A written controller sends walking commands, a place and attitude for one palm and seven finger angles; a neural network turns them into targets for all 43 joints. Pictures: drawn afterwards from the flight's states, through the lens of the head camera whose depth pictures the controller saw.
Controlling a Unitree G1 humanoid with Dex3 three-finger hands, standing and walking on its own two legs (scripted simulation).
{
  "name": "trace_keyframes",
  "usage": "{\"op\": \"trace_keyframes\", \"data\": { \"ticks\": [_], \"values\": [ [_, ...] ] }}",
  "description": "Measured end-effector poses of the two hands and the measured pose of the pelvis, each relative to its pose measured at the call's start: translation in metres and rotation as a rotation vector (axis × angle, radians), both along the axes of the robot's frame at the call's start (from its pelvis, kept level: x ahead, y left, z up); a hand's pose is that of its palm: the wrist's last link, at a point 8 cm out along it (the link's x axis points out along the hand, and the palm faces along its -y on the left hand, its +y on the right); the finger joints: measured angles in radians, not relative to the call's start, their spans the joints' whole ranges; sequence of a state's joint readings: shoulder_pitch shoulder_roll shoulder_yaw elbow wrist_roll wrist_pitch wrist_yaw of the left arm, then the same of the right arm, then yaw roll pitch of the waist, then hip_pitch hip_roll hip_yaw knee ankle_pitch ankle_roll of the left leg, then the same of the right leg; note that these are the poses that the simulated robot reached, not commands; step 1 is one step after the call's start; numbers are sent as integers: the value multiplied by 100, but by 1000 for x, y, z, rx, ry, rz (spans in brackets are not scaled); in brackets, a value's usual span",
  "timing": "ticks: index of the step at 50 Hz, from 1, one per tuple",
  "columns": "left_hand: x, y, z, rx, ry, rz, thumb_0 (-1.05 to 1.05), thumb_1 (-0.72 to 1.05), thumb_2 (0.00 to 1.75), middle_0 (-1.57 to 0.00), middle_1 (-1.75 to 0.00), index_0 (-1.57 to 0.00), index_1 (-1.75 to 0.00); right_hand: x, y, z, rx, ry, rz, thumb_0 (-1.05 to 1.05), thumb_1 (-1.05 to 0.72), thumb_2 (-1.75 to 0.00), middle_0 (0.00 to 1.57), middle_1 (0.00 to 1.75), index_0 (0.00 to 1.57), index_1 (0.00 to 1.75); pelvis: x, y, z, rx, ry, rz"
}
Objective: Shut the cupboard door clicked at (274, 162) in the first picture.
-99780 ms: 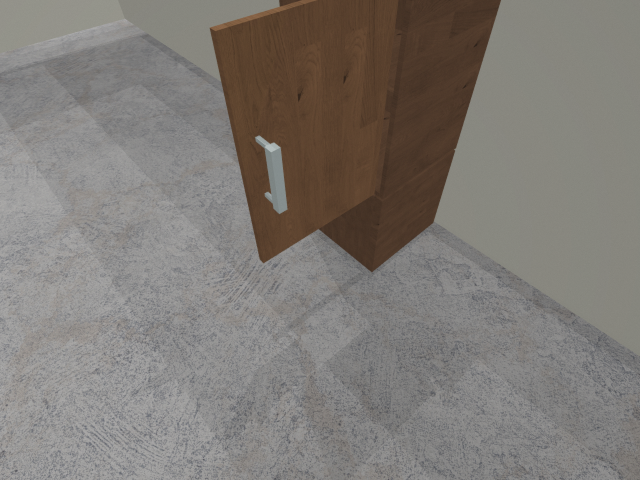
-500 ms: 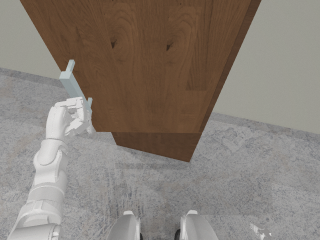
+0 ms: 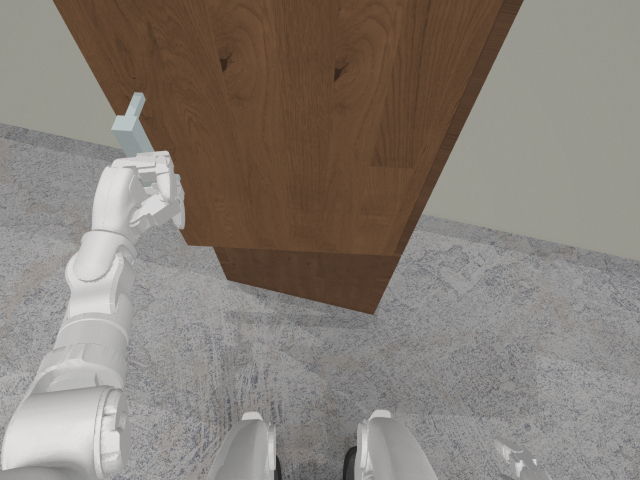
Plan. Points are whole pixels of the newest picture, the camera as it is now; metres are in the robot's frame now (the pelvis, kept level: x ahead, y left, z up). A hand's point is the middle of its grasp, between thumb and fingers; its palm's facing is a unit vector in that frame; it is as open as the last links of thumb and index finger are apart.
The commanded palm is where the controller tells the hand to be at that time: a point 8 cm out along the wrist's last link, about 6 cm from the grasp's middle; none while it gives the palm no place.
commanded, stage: push the door shut along its arc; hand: left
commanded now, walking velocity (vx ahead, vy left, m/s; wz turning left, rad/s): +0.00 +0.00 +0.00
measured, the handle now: (154, 158) +0.51 +0.22 +0.05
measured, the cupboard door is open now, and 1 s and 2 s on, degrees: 11 0 0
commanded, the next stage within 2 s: pull the fist back off the door in 1.46 s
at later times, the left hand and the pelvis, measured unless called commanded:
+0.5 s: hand (194, 163) +0.50 +0.16 +0.06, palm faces -0.22 -0.97 -0.04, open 3.1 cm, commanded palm +0.50 +0.20 +0.06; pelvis -0.01 +0.00 -0.02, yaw -1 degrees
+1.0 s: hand (207, 157) +0.51 +0.15 +0.06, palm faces -0.31 -0.95 -0.07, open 3.1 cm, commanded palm +0.55 +0.16 +0.06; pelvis -0.03 +0.01 -0.03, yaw -1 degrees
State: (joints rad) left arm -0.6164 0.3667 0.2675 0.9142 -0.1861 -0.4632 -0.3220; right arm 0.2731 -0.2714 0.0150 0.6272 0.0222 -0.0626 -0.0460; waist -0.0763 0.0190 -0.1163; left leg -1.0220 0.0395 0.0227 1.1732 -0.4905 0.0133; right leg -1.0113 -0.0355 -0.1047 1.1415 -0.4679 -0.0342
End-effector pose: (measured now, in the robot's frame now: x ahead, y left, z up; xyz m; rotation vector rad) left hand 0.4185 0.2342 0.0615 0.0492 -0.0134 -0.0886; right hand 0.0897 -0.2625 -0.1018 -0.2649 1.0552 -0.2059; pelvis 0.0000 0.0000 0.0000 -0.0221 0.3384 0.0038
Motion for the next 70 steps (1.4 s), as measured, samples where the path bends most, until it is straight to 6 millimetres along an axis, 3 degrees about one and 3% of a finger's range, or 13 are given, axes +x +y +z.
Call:
{"op": "trace_keyframes", "data": {
  "ticks": [23,31,40,50,53,60,65,70],
  "values": [
    [63,-10,-1,-6,39,-115,2,90,90,-130,-150,-130,-150,-63,-7,-10,-34,162,-82,1,-91,-90,20,30,20,30,-5,3,-14,-21,69,-7],
    [86,-24,-1,-1,48,-185,2,90,90,-129,-150,-130,-150,-78,-1,-11,-39,195,-111,1,-91,-90,20,30,20,30,-4,8,-18,-29,96,-14],
    [86,-24,-1,-1,48,-199,2,90,90,-129,-150,-130,-150,-88,6,-16,-30,218,-92,1,-91,-90,20,30,20,30,-11,10,-23,-36,99,-4],
    [87,-27,0,32,63,-223,2,90,90,-129,-150,-130,-150,-100,2,-19,-72,188,-82,1,-91,-90,20,30,21,30,-29,10,-33,-48,109,4],
    [92,-36,4,41,65,-262,2,90,90,-129,-150,-130,-150,-106,0,-18,-87,180,-90,1,-91,-90,20,30,21,30,-32,11,-35,-50,113,2],
    [121,-84,19,-23,38,-354,2,90,90,-130,-150,-130,-150,-124,1,-15,-112,163,-143,1,-91,-90,20,30,21,30,-32,15,-38,-47,136,-18],
    [129,-81,17,-6,26,-385,-2,78,96,-133,-150,-134,-150,-141,10,-22,-94,201,-153,1,-91,-90,20,30,20,30,-31,17,-47,-46,153,-29],
    [129,-81,16,3,11,-373,-3,77,95,-139,-150,-136,-150,-155,21,-35,-65,243,-164,1,-91,-90,20,30,20,30,-37,17,-57,-49,159,-30]
  ]
}}
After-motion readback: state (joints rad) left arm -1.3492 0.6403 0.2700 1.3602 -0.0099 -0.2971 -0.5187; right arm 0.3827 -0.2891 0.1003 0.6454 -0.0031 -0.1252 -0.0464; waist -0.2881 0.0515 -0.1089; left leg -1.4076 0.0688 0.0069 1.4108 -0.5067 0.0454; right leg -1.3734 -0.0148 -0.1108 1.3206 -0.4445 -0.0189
